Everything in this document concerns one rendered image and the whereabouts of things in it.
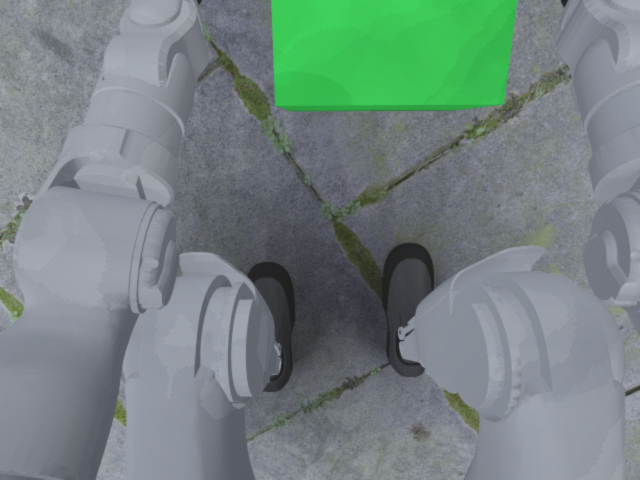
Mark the right robot upper arm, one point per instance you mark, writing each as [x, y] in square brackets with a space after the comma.
[612, 254]

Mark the right robot forearm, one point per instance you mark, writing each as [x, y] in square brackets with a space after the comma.
[600, 43]

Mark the robot right shin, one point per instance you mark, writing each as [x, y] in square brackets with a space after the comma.
[425, 343]

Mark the left robot forearm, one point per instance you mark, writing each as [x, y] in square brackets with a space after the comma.
[130, 138]

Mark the robot right thigh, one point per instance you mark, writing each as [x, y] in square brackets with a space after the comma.
[527, 350]

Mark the carton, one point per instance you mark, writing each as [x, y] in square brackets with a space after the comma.
[391, 55]

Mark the left robot upper arm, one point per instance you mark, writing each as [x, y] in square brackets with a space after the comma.
[89, 263]

